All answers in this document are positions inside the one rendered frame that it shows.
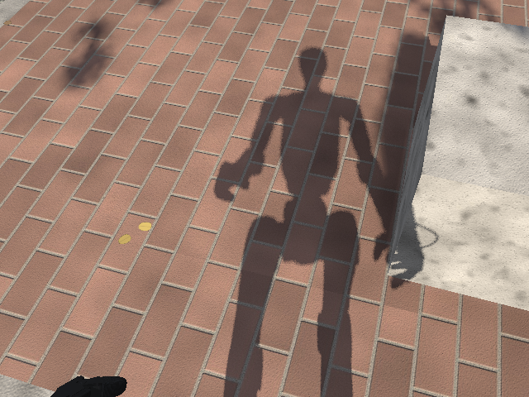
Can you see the robot left hand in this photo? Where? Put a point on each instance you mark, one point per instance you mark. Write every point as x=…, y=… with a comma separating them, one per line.
x=106, y=386

